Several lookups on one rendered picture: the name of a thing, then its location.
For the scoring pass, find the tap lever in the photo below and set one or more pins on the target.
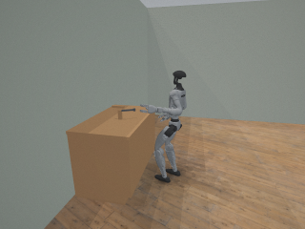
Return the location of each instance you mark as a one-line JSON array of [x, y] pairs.
[[128, 110]]

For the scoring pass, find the right robot hand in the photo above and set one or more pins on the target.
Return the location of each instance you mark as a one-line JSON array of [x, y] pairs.
[[166, 117]]

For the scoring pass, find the left robot forearm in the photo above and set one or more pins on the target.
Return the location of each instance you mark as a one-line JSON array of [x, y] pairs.
[[169, 111]]

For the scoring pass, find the robot right upper arm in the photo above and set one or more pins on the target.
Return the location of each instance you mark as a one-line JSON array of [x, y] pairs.
[[185, 103]]

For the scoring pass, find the counter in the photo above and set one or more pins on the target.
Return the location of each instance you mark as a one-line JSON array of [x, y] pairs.
[[109, 153]]

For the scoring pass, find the robot left upper arm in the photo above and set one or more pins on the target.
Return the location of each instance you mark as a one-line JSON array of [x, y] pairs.
[[175, 99]]

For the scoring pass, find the right robot foot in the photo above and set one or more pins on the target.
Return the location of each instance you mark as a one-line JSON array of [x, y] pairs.
[[172, 172]]

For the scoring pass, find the robot left thigh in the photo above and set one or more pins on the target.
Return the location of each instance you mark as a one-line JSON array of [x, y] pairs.
[[162, 137]]

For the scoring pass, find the left robot hand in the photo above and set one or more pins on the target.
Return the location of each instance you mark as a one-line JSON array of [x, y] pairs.
[[150, 109]]

